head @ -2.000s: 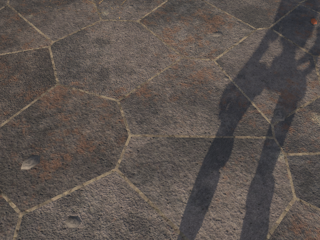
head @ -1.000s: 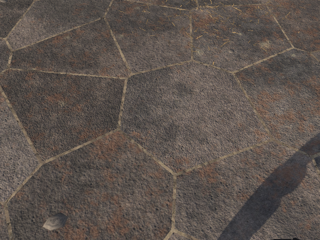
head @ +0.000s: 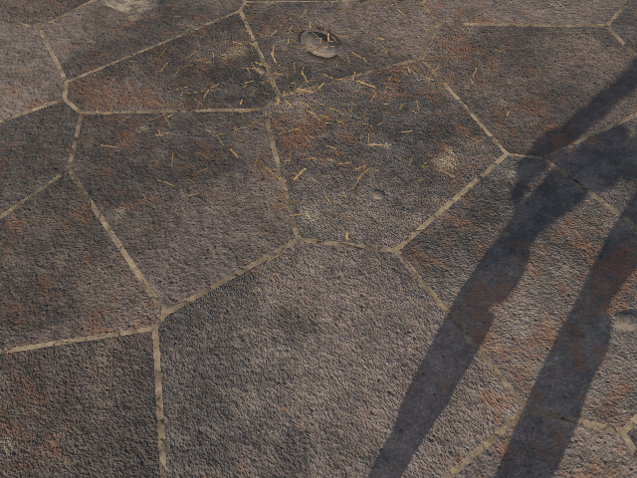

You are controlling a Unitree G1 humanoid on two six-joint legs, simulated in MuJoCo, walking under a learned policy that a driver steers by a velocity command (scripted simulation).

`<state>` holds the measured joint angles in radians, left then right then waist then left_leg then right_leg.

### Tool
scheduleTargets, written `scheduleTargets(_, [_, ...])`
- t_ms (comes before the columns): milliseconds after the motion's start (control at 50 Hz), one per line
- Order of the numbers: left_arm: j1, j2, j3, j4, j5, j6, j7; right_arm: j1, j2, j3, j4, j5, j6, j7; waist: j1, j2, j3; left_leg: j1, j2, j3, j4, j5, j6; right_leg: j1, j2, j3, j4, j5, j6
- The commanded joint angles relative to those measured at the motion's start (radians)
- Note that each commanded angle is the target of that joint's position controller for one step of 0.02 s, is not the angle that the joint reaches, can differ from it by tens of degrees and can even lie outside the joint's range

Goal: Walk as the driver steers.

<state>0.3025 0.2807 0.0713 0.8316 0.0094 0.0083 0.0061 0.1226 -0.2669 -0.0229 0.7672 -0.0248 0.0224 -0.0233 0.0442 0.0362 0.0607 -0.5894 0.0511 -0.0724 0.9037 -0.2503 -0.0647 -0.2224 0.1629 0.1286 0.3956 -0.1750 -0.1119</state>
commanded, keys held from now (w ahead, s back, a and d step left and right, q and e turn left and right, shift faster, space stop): w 0.24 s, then no key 0.76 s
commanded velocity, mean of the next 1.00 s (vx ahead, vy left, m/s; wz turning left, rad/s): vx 0.15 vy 0.00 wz -0.10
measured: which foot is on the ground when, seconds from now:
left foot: up 0.00-0.16, down 0.18-0.60, up 0.62-0.84, down 0.86-1.00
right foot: down 0.00-0.18, up 0.20-0.56, down 0.58-1.00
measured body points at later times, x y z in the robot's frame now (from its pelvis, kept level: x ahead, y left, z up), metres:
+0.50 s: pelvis +0.14 +0.05 +0.00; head +0.17 +0.06 +0.45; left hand +0.28 +0.28 -0.13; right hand +0.13 -0.21 -0.13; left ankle +0.08 +0.14 -0.74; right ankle +0.20 -0.07 -0.71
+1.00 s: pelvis +0.20 +0.03 +0.00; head +0.20 +0.04 +0.45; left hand +0.26 +0.27 -0.15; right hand +0.19 -0.20 -0.15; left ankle +0.18 +0.16 -0.74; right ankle +0.23 -0.06 -0.74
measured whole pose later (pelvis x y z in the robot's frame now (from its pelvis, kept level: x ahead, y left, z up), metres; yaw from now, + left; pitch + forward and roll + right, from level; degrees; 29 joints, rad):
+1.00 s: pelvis +0.20 +0.03 +0.00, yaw -4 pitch -2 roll +0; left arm 0.22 0.20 0.00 1.04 0.01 0.00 0.03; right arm 0.29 -0.19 0.01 1.08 -0.01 0.00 -0.03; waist 0.01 -0.01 0.03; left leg -0.13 0.00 -0.01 0.42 -0.26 0.00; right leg -0.21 0.04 -0.03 0.39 -0.15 -0.05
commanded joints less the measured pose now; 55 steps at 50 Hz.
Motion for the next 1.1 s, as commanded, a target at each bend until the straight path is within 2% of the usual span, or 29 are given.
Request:
scheduleTargets(20, [0.06,0.14,0.033,-0.049,0.013,-0.001,0.002,-0.029,-0.087,-0.017,-0.07,0.0,-0.014,0.004,0.018,-0.134,-0.102,0.001,-0.005,0.014,-0.071,-0.014,0.009,0.126,-0.296,0.271,-0.097,0.136,-0.127])
scheduleTargets(60, [0.073,0.134,0.031,-0.045,0.022,-0.004,-0.002,-0.055,-0.089,-0.015,-0.079,-0.002,-0.028,0.012,0.035,-0.142,-0.064,0.022,-0.015,0.019,-0.154,-0.053,0.029,0.127,-0.302,0.314,-0.113,-0.035,-0.142])
scheduleTargets(100, [0.078,0.14,0.03,-0.038,0.026,-0.012,-0.004,-0.039,-0.086,-0.011,-0.078,-0.002,-0.045,0.017,0.03,-0.14,-0.047,0.095,-0.035,0.036,-0.242,-0.103,0.054,0.112,-0.308,0.336,-0.098,-0.051,-0.142])
scheduleTargets(160, [0.03,0.131,0.021,-0.039,0.01,-0.025,0.0,0.117,-0.067,-0.007,-0.032,-0.005,-0.08,0.012,-0.073,-0.093,-0.049,0.428,-0.062,0.057,-0.525,-0.018,0.105,-0.038,-0.249,0.31,0.004,-0.039,-0.081])
scheduleTargets(180, [0.017,0.071,0.002,-0.056,0.003,-0.039,0.0,0.188,-0.118,-0.018,-0.016,-0.017,-0.093,0.001,-0.098,0.012,-0.082,0.566,0.065,-0.094,-0.603,-0.096,0.136,-0.132,-0.182,0.231,0.138,-0.103,-0.033])
scheduleTargets(200, [0.004,0.014,-0.016,-0.09,-0.012,-0.05,-0.008,0.247,-0.233,-0.043,-0.006,-0.019,-0.091,-0.002,-0.104,0.216,-0.088,0.689,0.265,-0.454,-0.73,-0.275,0.236,-0.346,-0.019,0.043,0.355,-0.305,0.016])
scheduleTargets(220, [-0.01,0.113,0.004,-0.093,0.021,-0.051,-0.005,0.293,-0.243,-0.06,0.029,-0.009,-0.081,0.006,-0.102,0.163,-0.023,0.648,0.349,-0.591,-0.726,-0.256,0.304,-0.456,-0.036,-0.002,0.499,-0.411,0.022])
scheduleTargets(240, [-0.016,0.129,0.011,-0.076,0.03,-0.052,-0.012,0.268,-0.181,-0.047,0.022,-0.002,-0.082,0.015,-0.081,0.044,0.018,0.615,0.31,-0.516,-0.713,-0.271,0.306,-0.469,-0.084,0.026,0.569,-0.342,0.022])
scheduleTargets(260, [-0.018,0.107,0.005,-0.06,0.026,-0.052,-0.02,0.222,-0.136,-0.036,0.015,0.005,-0.086,0.019,-0.062,0.016,0.051,0.568,0.258,-0.408,-0.717,-0.143,0.279,-0.446,-0.107,0.019,0.573,-0.271,0.038])
scheduleTargets(300, [-0.01,0.085,0.0,-0.047,0.029,-0.045,-0.027,0.19,-0.104,-0.025,0.019,0.008,-0.098,0.014,-0.038,0.08,0.018,0.568,0.181,-0.226,-0.698,0.319,0.238,-0.388,-0.127,-0.037,0.573,-0.191,0.077])
scheduleTargets(340, [0.0,0.062,-0.007,-0.034,0.028,-0.036,-0.025,0.212,-0.099,-0.022,0.04,0.012,-0.106,0.018,-0.029,0.084,-0.063,0.583,0.146,-0.099,-0.63,0.762,0.235,-0.325,-0.119,-0.083,0.597,-0.162,0.108])
scheduleTargets(380, [-0.043,0.039,-0.017,-0.039,0.018,-0.029,-0.024,0.229,-0.093,-0.019,0.061,0.016,-0.102,0.017,-0.036,0.088,-0.077,0.587,0.127,-0.037,-0.609,0.899,0.231,-0.312,-0.126,-0.121,0.538,-0.129,0.127])
scheduleTargets(480, [-0.142,0.005,-0.042,-0.039,0.009,-0.02,-0.015,0.275,-0.094,-0.015,0.115,0.011,-0.078,0.008,-0.077,0.119,-0.07,0.556,0.108,0.011,-0.565,0.911,0.216,-0.187,-0.131,-0.183,0.28,-0.039,0.117])
scheduleTargets(520, [-0.134,0.012,-0.044,-0.023,0.007,-0.023,-0.005,0.277,-0.093,-0.014,0.13,0.013,-0.072,0.005,-0.075,0.112,-0.068,0.547,0.125,-0.013,-0.534,0.868,0.216,-0.127,-0.128,-0.182,0.208,-0.02,0.093])
scheduleTargets(560, [-0.075,0.011,-0.044,0.01,0.011,-0.035,0.006,0.243,-0.091,-0.012,0.137,0.024,-0.069,0.002,-0.029,0.07,-0.066,0.505,0.122,-0.029,-0.469,0.757,0.189,0.008,-0.132,-0.173,0.043,0.09,0.062])
scheduleTargets(580, [-0.031,0.039,-0.038,0.028,0.019,-0.046,0.014,0.25,-0.087,-0.01,0.14,0.025,-0.074,0.002,-0.008,0.021,-0.092,0.455,0.097,-0.025,-0.417,0.633,0.154,0.133,-0.185,-0.106,-0.029,0.255,0.049])
scheduleTargets(600, [0.039,0.111,-0.026,0.041,0.027,-0.057,0.022,0.273,-0.066,-0.002,0.121,0.022,-0.079,0.001,-0.007,-0.075,-0.174,0.37,0.056,0.007,-0.322,0.337,0.124,0.296,-0.353,0.046,0.02,0.607,0.018])
scheduleTargets(620, [0.037,0.124,-0.025,0.059,0.004,-0.044,0.023,0.4,0.007,0.013,0.163,0.043,-0.056,-0.001,-0.046,-0.234,-0.256,0.361,-0.045,0.064,-0.223,-0.18,0.108,0.315,-0.505,0.179,0.045,0.821,-0.147])
scheduleTargets(640, [0.032,0.066,-0.039,0.056,-0.009,-0.039,0.016,0.348,-0.05,0.001,0.177,0.03,-0.03,-0.012,-0.014,-0.199,-0.222,0.328,-0.062,0.051,-0.148,-0.378,0.109,0.248,-0.521,0.244,-0.011,0.68,-0.194])
scheduleTargets(660, [-0.016,0.049,-0.048,0.054,-0.004,-0.039,0.016,0.283,-0.055,-0.005,0.168,0.018,-0.019,-0.012,-0.021,-0.173,-0.129,0.284,-0.066,0.038,-0.111,-0.401,0.105,0.172,-0.491,0.222,-0.059,0.531,-0.185])
scheduleTargets(700, [-0.09,0.03,-0.06,0.052,0.008,-0.032,0.03,0.237,-0.028,-0.002,0.178,0.009,-0.003,-0.005,-0.054,-0.145,-0.066,0.309,-0.042,0.027,-0.143,-0.314,0.088,0.059,-0.426,0.148,-0.129,0.341,-0.124])
scheduleTargets(780, [-0.13,0.033,-0.061,0.082,0.002,-0.026,0.034,0.289,0.008,0.009,0.244,0.011,0.008,-0.009,-0.088,-0.145,-0.087,0.444,-0.053,0.068,-0.318,-0.135,0.06,-0.006,-0.334,0.038,-0.137,0.185,-0.049])
scheduleTargets(820, [-0.139,0.04,-0.058,0.098,-0.008,-0.019,0.031,0.285,0.017,0.014,0.268,0.007,0.008,-0.012,-0.097,-0.125,-0.065,0.514,-0.049,0.075,-0.466,0.03,0.065,-0.068,-0.304,0.024,-0.135,-0.034,-0.01])
scheduleTargets(860, [-0.114,0.037,-0.054,0.115,-0.008,-0.012,0.025,0.238,-0.015,0.016,0.256,-0.008,-0.002,-0.012,-0.065,-0.104,-0.01,0.513,0.025,-0.012,-0.548,0.052,0.079,-0.134,-0.275,0.038,-0.156,-0.246,0.047])
scheduleTargets(880, [-0.098,0.029,-0.048,0.124,-0.014,-0.005,0.021,0.221,-0.042,0.01,0.267,0.002,-0.005,-0.009,-0.042,-0.037,0.053,0.387,0.024,-0.023,-0.545,-0.028,0.093,-0.096,-0.235,0.004,-0.165,-0.209,0.057])
scheduleTargets(900, [-0.089,0.024,-0.049,0.141,-0.009,-0.004,0.02,0.211,-0.027,0.013,0.275,0.007,-0.012,-0.007,-0.042,-0.004,0.061,0.332,0.027,-0.031,-0.572,-0.049,0.095,-0.025,-0.233,-0.006,-0.133,-0.14,0.056])
scheduleTargets(940, [-0.059,0.014,-0.049,0.168,-0.003,-0.01,0.021,0.2,-0.014,0.015,0.286,0.01,-0.026,-0.01,-0.031,0.025,0.022,0.333,0.033,-0.035,-0.599,0.002,0.094,0.059,-0.235,-0.017,-0.086,-0.016,0.049])
scheduleTargets(1000, [-0.047,0.007,-0.05,0.199,-0.003,-0.019,0.021,0.201,-0.008,0.018,0.298,0.014,-0.037,-0.015,-0.031,0.0,-0.014,0.379,0.039,-0.036,-0.601,0.063,0.1,0.084,-0.238,-0.025,-0.071,0.063,0.048])
scheduleTargets(1100, [-0.031,-0.008,-0.056,0.24,-0.003,-0.017,0.026,0.217,0.003,0.021,0.322,0.014,-0.034,-0.017,-0.037,-0.019,-0.004,0.398,0.041,-0.033,-0.602,0.08,0.109,0.075,-0.237,-0.033,-0.074,0.078,0.058])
